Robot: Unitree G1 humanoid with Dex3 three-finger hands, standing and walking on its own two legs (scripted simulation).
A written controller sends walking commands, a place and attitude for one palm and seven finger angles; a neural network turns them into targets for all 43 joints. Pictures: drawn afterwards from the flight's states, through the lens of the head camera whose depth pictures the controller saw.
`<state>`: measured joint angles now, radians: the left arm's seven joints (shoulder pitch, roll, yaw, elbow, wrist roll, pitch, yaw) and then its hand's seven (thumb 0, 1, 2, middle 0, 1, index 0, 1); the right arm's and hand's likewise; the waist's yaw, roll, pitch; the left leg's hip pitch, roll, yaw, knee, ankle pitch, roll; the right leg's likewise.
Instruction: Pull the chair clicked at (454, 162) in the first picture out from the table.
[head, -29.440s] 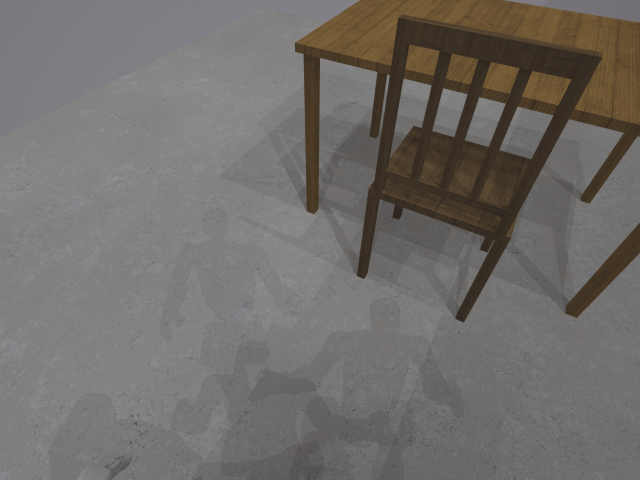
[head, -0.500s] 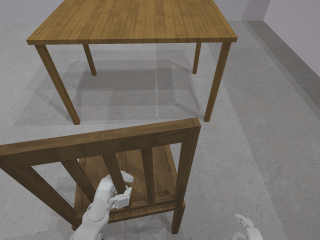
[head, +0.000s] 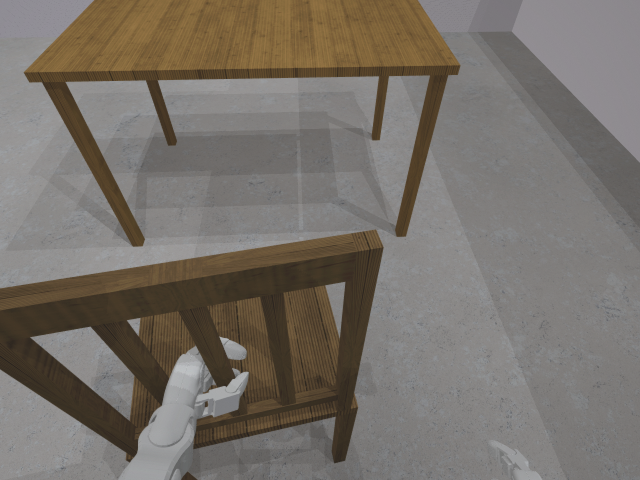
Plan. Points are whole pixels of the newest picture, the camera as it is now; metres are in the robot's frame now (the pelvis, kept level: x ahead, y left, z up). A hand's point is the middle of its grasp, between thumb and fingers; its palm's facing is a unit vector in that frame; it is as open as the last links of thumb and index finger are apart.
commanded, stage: open the thumb and straighten the fingers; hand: left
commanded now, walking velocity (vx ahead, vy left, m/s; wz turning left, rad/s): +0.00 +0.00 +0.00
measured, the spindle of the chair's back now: (220, 369) +0.28 +0.14 -0.05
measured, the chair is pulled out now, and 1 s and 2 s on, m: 0.65 0.65 0.65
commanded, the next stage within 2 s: draw the fingers out of the gap in 0.60 s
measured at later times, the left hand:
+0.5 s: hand (229, 387) +0.26 +0.13 -0.06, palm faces -0.06 -0.99 -0.15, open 16.2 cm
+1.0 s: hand (223, 422) +0.22 +0.13 -0.07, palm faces -0.05 -0.99 -0.16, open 17.5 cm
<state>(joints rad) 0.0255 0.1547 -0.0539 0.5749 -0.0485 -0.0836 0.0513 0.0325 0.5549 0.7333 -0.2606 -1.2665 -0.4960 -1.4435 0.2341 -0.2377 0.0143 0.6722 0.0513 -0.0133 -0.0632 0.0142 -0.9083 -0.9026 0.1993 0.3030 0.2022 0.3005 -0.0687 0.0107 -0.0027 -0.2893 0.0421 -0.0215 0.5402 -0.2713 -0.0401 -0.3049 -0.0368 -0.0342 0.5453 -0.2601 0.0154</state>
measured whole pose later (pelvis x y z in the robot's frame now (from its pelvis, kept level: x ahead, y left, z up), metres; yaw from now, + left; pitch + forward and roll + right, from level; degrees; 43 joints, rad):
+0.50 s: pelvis +0.01 +0.00 -0.03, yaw +1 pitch +7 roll +0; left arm 0.12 0.15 -0.05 0.28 -0.05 0.09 0.01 -0.01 -0.52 0.21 -0.15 -0.47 -0.16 -0.46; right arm 0.22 -0.25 0.02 0.56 0.04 -0.10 -0.07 0.01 -0.91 -0.90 0.20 0.30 0.20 0.30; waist -0.05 0.05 -0.08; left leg -0.51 0.03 -0.03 0.79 -0.40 -0.04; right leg -0.53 -0.05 -0.03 0.80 -0.39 0.02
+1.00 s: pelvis +0.01 +0.00 -0.03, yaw +1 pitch +8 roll +0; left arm 0.37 0.17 -0.08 0.03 -0.04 0.16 0.03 -0.01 -0.54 0.20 -0.02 -0.01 0.00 0.00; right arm 0.27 -0.25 0.01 0.52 0.04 -0.11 -0.08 0.02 -0.91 -0.90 0.20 0.30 0.20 0.30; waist -0.06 0.05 -0.10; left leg -0.56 0.03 -0.05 0.85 -0.44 -0.04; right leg -0.56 -0.05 -0.04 0.85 -0.43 0.02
